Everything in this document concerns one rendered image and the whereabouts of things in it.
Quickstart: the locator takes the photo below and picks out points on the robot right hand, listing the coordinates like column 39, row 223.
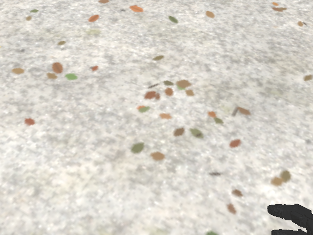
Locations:
column 298, row 214

